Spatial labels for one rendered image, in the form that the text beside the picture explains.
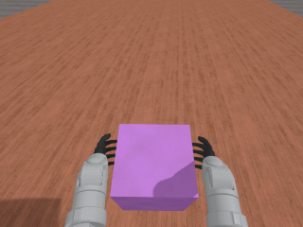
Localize right robot hand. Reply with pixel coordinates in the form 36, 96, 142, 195
192, 136, 215, 169

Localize robot left forearm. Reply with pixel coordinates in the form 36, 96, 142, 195
64, 153, 109, 227

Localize left robot hand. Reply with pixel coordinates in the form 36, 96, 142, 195
94, 133, 117, 166

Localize robot right forearm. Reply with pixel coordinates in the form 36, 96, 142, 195
202, 156, 248, 227

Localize carton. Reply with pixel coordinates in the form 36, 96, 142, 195
110, 124, 199, 211

